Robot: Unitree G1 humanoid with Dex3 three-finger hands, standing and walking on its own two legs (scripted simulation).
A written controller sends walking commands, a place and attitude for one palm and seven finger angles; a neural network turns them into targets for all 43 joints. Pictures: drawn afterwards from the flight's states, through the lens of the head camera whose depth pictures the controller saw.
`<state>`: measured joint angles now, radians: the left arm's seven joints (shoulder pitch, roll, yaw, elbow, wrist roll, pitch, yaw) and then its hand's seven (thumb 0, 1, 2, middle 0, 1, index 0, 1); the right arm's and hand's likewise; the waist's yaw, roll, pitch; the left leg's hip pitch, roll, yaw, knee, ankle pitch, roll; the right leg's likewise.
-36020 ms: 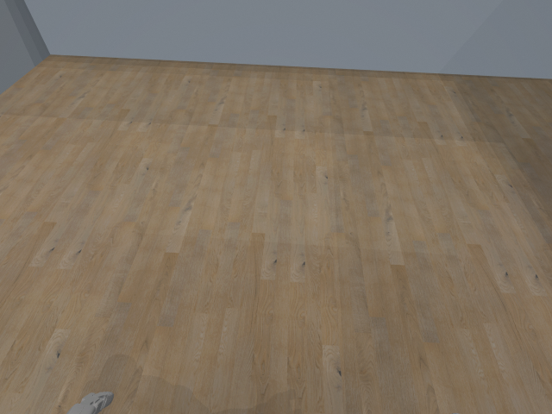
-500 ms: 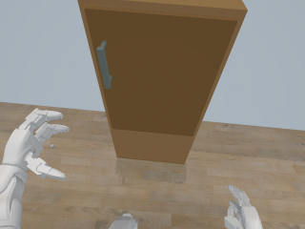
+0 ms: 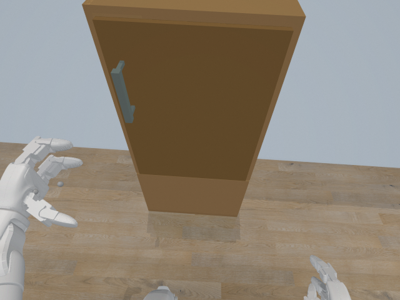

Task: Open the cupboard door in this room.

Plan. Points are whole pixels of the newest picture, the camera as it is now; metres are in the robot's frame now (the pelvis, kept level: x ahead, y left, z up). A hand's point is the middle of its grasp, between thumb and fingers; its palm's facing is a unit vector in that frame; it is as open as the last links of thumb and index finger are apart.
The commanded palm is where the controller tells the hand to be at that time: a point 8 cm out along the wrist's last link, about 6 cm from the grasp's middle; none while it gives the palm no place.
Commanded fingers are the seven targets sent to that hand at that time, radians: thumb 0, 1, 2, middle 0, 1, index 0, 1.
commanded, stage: raise the hand with hooked fingers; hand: left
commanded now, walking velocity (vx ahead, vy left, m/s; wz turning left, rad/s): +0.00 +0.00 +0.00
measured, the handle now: (125, 93) +0.57 +0.24 +0.08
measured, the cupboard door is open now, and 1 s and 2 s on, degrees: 0 0 0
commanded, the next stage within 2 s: move the hooked fingers beside the handle in 0.12 s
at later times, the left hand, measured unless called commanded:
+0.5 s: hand (70, 165) +0.33 +0.27 +0.10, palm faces +0.01 -1.00 -0.01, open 14.0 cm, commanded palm +0.31 +0.32 +0.09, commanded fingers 0.00 -0.50 0.30 -0.30 -1.20 -0.30 -1.20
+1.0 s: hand (82, 137) +0.40 +0.28 +0.09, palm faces -0.03 -1.00 +0.01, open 14.0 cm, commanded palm +0.39 +0.33 +0.09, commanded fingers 0.00 -0.50 0.30 -0.30 -1.20 -0.30 -1.20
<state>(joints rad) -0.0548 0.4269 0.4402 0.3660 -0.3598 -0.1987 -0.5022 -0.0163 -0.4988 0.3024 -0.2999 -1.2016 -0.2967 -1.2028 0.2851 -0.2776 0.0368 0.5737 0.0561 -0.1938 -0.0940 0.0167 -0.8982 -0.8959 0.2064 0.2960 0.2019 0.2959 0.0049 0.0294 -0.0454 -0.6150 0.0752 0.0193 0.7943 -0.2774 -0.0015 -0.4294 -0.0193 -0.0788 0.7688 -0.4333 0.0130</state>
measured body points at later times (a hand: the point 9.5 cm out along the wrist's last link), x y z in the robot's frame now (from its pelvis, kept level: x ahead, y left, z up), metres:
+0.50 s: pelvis -0.01 -0.01 -0.01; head +0.03 +0.00 +0.44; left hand +0.32 +0.33 +0.10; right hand +0.14 -0.27 -0.09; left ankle +0.07 +0.12 -0.71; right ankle -0.03 -0.13 -0.71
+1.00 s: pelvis +0.00 +0.01 -0.02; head +0.07 +0.03 +0.43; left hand +0.40 +0.34 +0.09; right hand +0.08 -0.26 -0.11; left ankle +0.07 +0.12 -0.71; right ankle -0.03 -0.13 -0.71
